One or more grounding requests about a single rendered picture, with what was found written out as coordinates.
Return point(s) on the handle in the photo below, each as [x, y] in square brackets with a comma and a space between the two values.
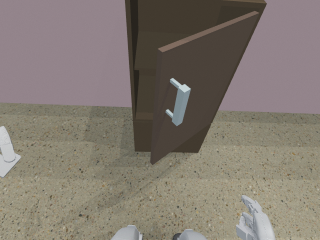
[182, 97]

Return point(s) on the cupboard door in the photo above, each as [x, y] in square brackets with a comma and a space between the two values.
[204, 62]

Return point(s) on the left robot thigh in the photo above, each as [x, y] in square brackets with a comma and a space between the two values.
[128, 233]

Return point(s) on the robot right hand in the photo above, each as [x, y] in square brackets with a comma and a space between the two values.
[260, 227]

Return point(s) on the robot right shin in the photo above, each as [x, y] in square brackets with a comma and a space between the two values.
[187, 230]

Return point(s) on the robot left hand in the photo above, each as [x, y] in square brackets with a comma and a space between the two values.
[8, 159]

